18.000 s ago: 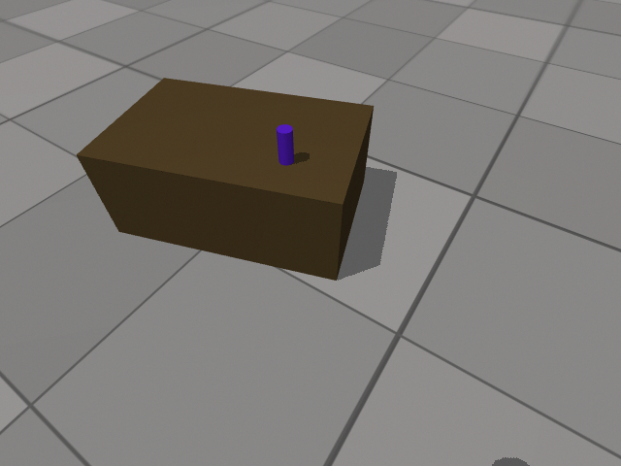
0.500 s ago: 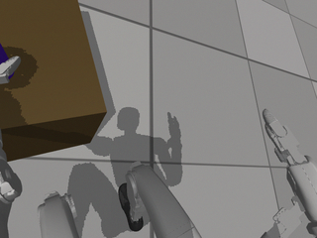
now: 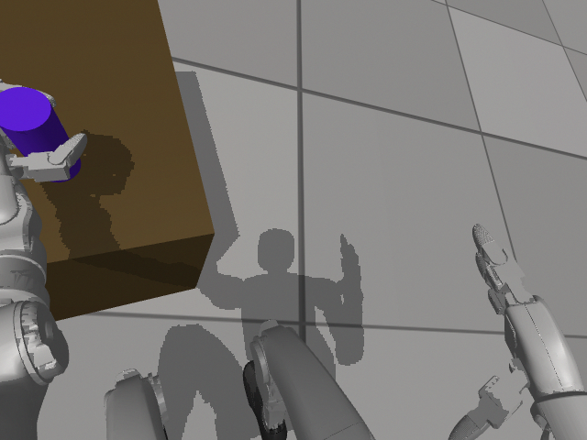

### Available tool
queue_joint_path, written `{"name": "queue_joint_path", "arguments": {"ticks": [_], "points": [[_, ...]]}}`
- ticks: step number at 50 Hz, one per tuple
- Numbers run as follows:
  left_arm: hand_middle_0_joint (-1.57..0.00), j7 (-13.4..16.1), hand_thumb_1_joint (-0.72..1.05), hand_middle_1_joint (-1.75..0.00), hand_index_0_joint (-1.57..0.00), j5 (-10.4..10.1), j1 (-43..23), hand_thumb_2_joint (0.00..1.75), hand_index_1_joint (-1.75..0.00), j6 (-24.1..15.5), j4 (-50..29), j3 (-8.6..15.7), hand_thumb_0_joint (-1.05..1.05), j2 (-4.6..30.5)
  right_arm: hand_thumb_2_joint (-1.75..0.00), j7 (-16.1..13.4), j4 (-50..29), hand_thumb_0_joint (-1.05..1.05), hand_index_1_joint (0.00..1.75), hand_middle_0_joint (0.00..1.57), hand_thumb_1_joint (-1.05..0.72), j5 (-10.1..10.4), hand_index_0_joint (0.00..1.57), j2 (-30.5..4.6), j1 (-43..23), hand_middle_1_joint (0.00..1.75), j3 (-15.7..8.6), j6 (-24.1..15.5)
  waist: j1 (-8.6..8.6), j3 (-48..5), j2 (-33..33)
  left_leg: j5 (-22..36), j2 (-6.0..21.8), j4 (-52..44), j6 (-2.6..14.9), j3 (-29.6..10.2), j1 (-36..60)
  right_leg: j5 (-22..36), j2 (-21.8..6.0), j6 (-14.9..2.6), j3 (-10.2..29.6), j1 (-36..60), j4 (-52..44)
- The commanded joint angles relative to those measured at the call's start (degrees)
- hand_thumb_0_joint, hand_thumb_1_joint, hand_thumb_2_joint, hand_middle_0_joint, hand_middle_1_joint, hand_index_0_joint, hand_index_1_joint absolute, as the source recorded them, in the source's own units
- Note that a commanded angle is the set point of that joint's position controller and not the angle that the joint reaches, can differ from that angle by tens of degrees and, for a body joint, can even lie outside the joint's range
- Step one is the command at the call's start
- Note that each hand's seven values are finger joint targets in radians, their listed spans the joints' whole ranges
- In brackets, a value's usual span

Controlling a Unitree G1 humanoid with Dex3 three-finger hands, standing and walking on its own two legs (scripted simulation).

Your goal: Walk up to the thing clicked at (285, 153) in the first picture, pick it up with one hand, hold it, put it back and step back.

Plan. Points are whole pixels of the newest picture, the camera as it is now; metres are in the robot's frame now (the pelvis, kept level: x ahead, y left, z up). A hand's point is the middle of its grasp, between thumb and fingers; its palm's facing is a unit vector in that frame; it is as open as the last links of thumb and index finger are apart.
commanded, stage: settle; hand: left
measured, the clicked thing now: (42, 140) +0.55 +0.16 -0.03
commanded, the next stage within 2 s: lift in 0.48 s
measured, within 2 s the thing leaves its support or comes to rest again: neither
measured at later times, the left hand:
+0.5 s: hand (21, 123) +0.56 +0.18 +0.00, palm faces +0.17 -0.99 -0.01, open 7.9 cm
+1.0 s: hand (1, 111) +0.54 +0.18 +0.04, palm faces +0.18 -0.98 -0.01, open 8.0 cm
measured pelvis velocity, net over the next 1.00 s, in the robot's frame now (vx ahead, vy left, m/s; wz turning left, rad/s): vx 0.02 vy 0.00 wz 0.01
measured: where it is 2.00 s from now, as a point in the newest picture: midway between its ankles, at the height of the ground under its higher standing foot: outside the picture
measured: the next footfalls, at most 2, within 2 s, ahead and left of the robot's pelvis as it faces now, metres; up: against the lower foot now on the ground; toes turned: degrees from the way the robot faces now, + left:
none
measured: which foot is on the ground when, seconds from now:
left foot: down 0.00-1.00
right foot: down 0.00-1.00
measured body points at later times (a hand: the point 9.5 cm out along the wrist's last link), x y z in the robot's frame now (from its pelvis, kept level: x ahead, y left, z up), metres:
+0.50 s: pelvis +0.00 +0.00 +0.02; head +0.19 +0.08 +0.42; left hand +0.54 +0.23 +0.00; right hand +0.18 -0.25 +0.12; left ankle +0.05 +0.12 -0.55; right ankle +0.08 -0.15 -0.55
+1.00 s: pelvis +0.02 +0.00 +0.04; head +0.18 +0.07 +0.46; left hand +0.53 +0.23 +0.04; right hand +0.19 -0.26 +0.11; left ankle +0.05 +0.12 -0.55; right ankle +0.08 -0.15 -0.55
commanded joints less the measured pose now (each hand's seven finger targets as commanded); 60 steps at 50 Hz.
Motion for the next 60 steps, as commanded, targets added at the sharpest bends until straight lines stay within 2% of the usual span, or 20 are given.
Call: {"name": "queue_joint_path", "arguments": {"ticks": [1, 6, 12, 16, 22, 24, 31, 34, 37, 38, 40, 42, 47, 50, 51, 52, 56, 57, 59, 60], "points": [[-1.32, -0.15, 0.34, -1.38, -1.33, -1.0, -24.47, 1.25, -1.38, -5.25, -9.8, 0.81, 0.0, 11.0, -0.04, -2.28, -11.06, 0.0, 0.05, 0.05, 0.56, 0.81, 0.05, -9.96, 2.06, 0.05, -8.47, -2.88, 0.08, -32.33, 18.25, 16.63, -1.82, -12.22, 1.02, 0.62, 24.04, 14.83, 1.83, -3.13, -0.87, 20.99, -8.83], [-1.34, -0.98, 0.29, -1.41, -1.35, -1.1, -26.94, 1.27, -1.41, -5.93, -10.82, 0.9, 0.0, 11.66, -0.05, -2.37, -9.32, 0.0, 0.05, 0.05, 0.56, 0.56, 0.05, -9.69, 3.3, 0.05, -8.69, -3.32, 0.02, -34.13, 19.79, 14.92, -1.86, -12.86, 0.95, 0.99, 26.04, 12.98, 1.78, -3.21, -0.71, 20.72, -9.47], [-1.33, -1.55, 0.28, -1.41, -1.34, -1.59, -31.57, 1.28, -1.42, -6.38, -15.81, 0.62, 0.0, 12.98, -0.05, -2.71, -7.71, 0.0, 0.05, 0.05, 0.55, 0.34, 0.05, -9.52, 2.92, 0.05, -7.88, -3.56, 1.55, -38.53, 24.01, 16.91, -1.89, -13.62, 0.38, 1.07, 32.1, 13.69, 1.74, -3.6, -0.62, 21.24, -10.06], [-1.33, -1.14, 0.31, -1.41, -1.34, -1.22, -31.85, 1.29, -1.42, -5.93, -16.16, 0.06, 0.0, 12.7, -0.05, -3.02, -6.05, 0.0, 0.05, 0.05, 0.55, -0.2, 0.05, -9.55, 2.09, 0.05, -7.68, -3.31, 1.74, -37.58, 24.86, 15.84, -1.97, -14.41, 0.22, 1.33, 32.57, 12.88, 1.48, -3.54, -0.11, 21.81, -11.35], [-1.33, -0.59, 0.31, -1.41, -1.34, -0.55, -29.98, 1.3, -1.42, -5.44, -13.05, -0.32, 0.0, 12.46, -0.05, -3.06, -3.58, 0.0, 0.05, 0.05, 0.55, -0.47, 0.05, -9.02, 0.55, 0.05, -6.61, -2.77, 2.14, -33.42, 24.78, 19.23, -1.36, -15.47, -0.14, 0.63, 34.43, 14.42, 1.94, -3.98, -1.25, 19.55, -11.58], [-1.34, -0.73, 0.31, -1.41, -1.34, -0.79, -29.62, 1.3, -1.42, -5.15, -10.55, -1.02, 0.0, 10.28, -0.05, -2.77, -1.82, 0.0, 0.05, 0.05, 0.56, -0.49, 0.05, -7.72, 1.57, 0.05, -5.23, -2.63, 1.68, -31.44, 23.48, 19.75, -1.29, -15.71, -0.05, 0.56, 33.43, 14.92, 2.05, -3.94, -1.52, 19.49, -11.82], [-1.28, -1.31, 0.3, -1.37, -1.3, -0.91, -29.64, 1.2, -1.36, -5.14, -9.0, 0.73, 0.0, 12.64, -0.05, -2.3, -2.58, 0.0, 0.05, 0.05, 0.53, -0.41, 0.05, -8.09, 1.98, 0.05, -5.54, -2.78, 1.77, -33.04, 22.05, 23.0, -1.07, -15.66, 0.14, 0.34, 34.15, 17.32, 2.31, -3.94, -1.77, 21.13, -11.85], [-1.27, -1.27, 0.27, -1.37, -1.3, -1.08, -28.36, 1.19, -1.36, -4.94, -10.53, 0.74, 0.0, 11.74, -0.06, -2.37, -4.97, 0.0, 0.05, 0.05, 0.52, -0.31, 0.05, -9.49, 1.61, 0.05, -7.58, -2.93, 1.96, -36.59, 21.95, 23.94, -1.18, -16.13, 0.2, 0.38, 35.52, 18.48, 2.32, -3.91, -1.67, 24.18, -12.12], [-1.28, -1.54, 0.27, -1.38, -1.31, -1.77, -30.53, 1.2, -1.37, -5.16, -16.08, 1.19, 0.0, 12.46, -0.06, -2.36, -3.1, 0.0, 0.05, 0.05, 0.52, -0.26, 0.05, -8.79, 2.56, 0.05, -6.9, -2.77, 3.73, -39.0, 24.8, 25.84, -1.08, -17.07, -0.31, 0.31, 38.58, 18.86, 2.25, -4.12, -1.71, 24.69, -12.34], [-1.31, -1.87, 0.27, -1.4, -1.33, -1.78, -29.53, 1.22, -1.39, -4.84, -14.92, -0.07, 0.0, 10.31, -0.06, -2.24, -2.96, 0.0, 0.05, 0.05, 0.52, -0.24, 0.05, -7.96, 2.9, 0.05, -6.15, -2.68, 3.71, -39.07, 25.11, 26.68, -1.08, -17.28, -0.37, 0.52, 39.05, 19.39, 2.17, -4.15, -1.6, 25.41, -12.58], [-1.32, -2.06, 0.29, -1.42, -1.35, -2.14, -28.72, 1.24, -1.42, -4.69, -16.84, -0.1, 0.0, 10.2, -0.06, -2.43, -1.82, 0.0, 0.05, 0.05, 0.52, -0.14, 0.05, -7.75, 2.03, 0.05, -6.29, -2.57, 4.83, -40.15, 24.72, 26.85, -1.28, -17.64, -0.23, 0.97, 39.24, 19.95, 2.04, -4.03, -1.39, 27.06, -13.0], [-1.32, -1.8, 0.27, -1.43, -1.35, -2.06, -26.85, 1.24, -1.42, -4.16, -16.76, 0.14, 0.0, 10.73, -0.06, -2.57, 1.49, 0.0, 0.05, 0.05, 0.52, -0.27, 0.05, -7.58, 2.92, 0.05, -6.07, -2.15, 5.85, -37.35, 24.97, 26.08, -1.44, -18.47, -0.22, 1.23, 38.68, 19.29, 1.97, -3.98, -1.32, 26.78, -13.71], [-1.32, -1.37, 0.28, -1.44, -1.35, -3.27, -26.63, 1.26, -1.43, -3.85, -23.15, -0.11, 0.0, 8.79, -0.06, -3.0, 3.9, 0.0, 0.05, 0.05, 0.53, -0.17, 0.05, -6.35, 2.2, 0.05, -5.55, -1.86, 7.7, -37.06, 24.25, 25.95, -1.57, -20.35, -0.33, 1.62, 40.94, 19.3, 1.9, -4.01, -1.16, 29.46, -15.47], [-1.32, -1.67, 0.31, -1.43, -1.35, -3.9, -19.99, 1.27, -1.43, -3.23, -20.14, -0.91, 0.0, 5.26, -0.06, -3.17, 4.95, 0.0, 0.05, 0.05, 0.53, 0.08, 0.05, -6.67, 1.58, 0.05, -6.13, -1.82, 8.3, -33.9, 20.12, 24.94, -1.47, -21.45, -0.03, 1.7, 39.99, 18.89, 2.04, -3.85, -1.25, 30.41, -16.93], [-1.32, -2.05, 0.34, -1.43, -1.34, -4.28, -18.09, 1.27, -1.43, -3.01, -18.91, -2.56, 0.0, 2.02, -0.06, -3.16, 6.49, 0.0, 0.05, 0.05, 0.53, 0.04, 0.05, -5.52, 1.83, 0.05, -4.94, -1.67, 8.56, -32.26, 18.85, 24.43, -1.61, -21.96, 0.1, 1.76, 39.02, 19.23, 2.01, -3.7, -1.34, 31.5, -17.38], [-1.31, -2.12, 0.33, -1.42, -1.33, -4.16, -17.66, 1.27, -1.42, -3.12, -21.33, -1.78, 0.0, 3.18, -0.05, -3.16, 6.37, 0.0, 0.05, 0.05, 0.54, 0.13, 0.05, -5.72, 2.14, 0.05, -5.2, -1.52, 9.21, -32.7, 18.38, 24.09, -1.58, -22.55, 0.11, 2.0, 39.16, 18.75, 2.0, -3.82, -1.27, 31.84, -18.01], [-1.32, -3.2, 0.33, -1.44, -1.35, -6.1, -12.05, 1.28, -1.43, -2.43, -22.89, -2.49, 0.0, -0.62, -0.05, -3.44, 5.22, 0.0, 0.05, 0.05, 0.54, 0.76, 0.05, -6.15, 1.71, 0.05, -5.99, -1.53, 10.59, -32.71, 14.81, 25.23, -1.34, -24.76, -0.22, 1.8, 41.6, 19.67, 2.15, -3.84, -1.65, 34.96, -19.43], [-1.33, -3.5, 0.35, -1.44, -1.36, -6.54, -12.0, 1.28, -1.43, -2.53, -25.31, -4.43, 0.0, -3.02, -0.05, -3.43, 5.98, 0.0, 0.05, 0.05, 0.55, 0.85, 0.05, -4.68, 2.58, 0.05, -4.4, -1.36, 10.82, -32.19, 13.72, 24.66, -1.65, -25.09, 0.05, 2.16, 41.03, 20.24, 2.05, -3.5, -1.38, 36.6, -20.05], [-1.33, -3.43, 0.35, -1.45, -1.36, -7.42, -8.79, 1.3, -1.44, -2.33, -27.35, -2.93, 0.0, -2.52, -0.05, -3.88, 7.12, 0.0, 0.05, 0.05, 0.55, 1.11, 0.05, -5.3, 3.01, 0.05, -5.48, -1.18, 12.42, -31.52, 12.0, 24.35, -1.88, -25.99, 0.17, 2.58, 41.23, 20.48, 1.85, -3.31, -1.08, 38.9, -20.98], [-1.34, -3.5, 0.36, -1.45, -1.37, -7.73, -9.32, 1.29, -1.44, -2.49, -30.97, -3.89, 0.0, -3.27, -0.05, -4.03, 5.6, 0.0, 0.05, 0.05, 0.55, 1.31, 0.05, -5.16, 2.61, 0.05, -5.46, -1.33, 12.48, -32.64, 11.75, 23.82, -2.05, -26.47, 0.34, 2.92, 42.01, 20.74, 1.72, -3.17, -0.69, 40.38, -21.6]]}}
